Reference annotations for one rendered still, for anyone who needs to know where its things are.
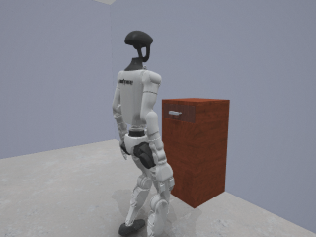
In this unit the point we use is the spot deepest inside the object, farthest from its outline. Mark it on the robot right thigh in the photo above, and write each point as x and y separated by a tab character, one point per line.
146	158

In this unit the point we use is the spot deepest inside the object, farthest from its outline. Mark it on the robot right forearm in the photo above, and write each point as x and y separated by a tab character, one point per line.
154	138

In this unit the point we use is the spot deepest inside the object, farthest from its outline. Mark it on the robot right upper arm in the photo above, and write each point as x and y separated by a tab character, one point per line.
151	82

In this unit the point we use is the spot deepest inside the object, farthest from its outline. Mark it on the drawer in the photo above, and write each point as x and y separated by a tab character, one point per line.
188	112

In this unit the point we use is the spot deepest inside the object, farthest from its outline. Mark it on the cabinet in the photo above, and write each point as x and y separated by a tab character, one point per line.
197	152

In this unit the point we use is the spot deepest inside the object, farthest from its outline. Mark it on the handle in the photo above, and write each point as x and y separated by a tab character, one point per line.
174	113

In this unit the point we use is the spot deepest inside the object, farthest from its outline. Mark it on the robot left upper arm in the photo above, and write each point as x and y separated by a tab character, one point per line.
116	105

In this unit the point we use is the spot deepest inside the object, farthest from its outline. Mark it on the robot left hand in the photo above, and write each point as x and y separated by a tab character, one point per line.
122	152

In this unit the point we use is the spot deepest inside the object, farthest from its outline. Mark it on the robot left forearm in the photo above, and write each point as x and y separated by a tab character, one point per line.
121	125

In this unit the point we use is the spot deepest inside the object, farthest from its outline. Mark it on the robot right hand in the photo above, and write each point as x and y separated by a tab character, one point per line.
164	172

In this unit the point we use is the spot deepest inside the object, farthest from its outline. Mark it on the robot right shin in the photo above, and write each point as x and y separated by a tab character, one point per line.
157	220

